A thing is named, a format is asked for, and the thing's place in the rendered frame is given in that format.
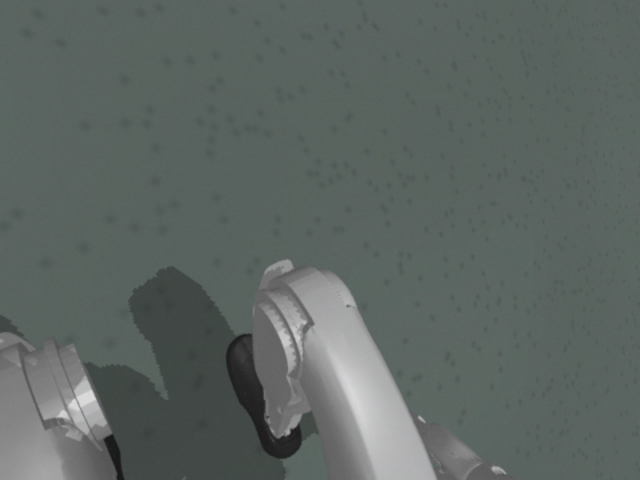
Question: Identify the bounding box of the left robot foot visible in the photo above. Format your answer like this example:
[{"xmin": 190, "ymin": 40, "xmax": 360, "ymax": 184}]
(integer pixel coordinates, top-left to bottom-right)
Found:
[{"xmin": 104, "ymin": 434, "xmax": 124, "ymax": 480}]

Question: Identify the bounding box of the right robot arm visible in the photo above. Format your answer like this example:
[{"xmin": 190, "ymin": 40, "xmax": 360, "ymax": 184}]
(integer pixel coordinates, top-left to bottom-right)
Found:
[{"xmin": 466, "ymin": 462, "xmax": 517, "ymax": 480}]

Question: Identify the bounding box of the right robot foot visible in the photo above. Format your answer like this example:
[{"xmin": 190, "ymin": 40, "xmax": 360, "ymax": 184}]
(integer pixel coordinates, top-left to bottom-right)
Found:
[{"xmin": 226, "ymin": 334, "xmax": 302, "ymax": 459}]

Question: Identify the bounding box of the right robot hand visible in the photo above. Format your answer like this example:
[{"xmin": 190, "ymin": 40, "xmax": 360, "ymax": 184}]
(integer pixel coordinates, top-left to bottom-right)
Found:
[{"xmin": 409, "ymin": 411, "xmax": 484, "ymax": 480}]

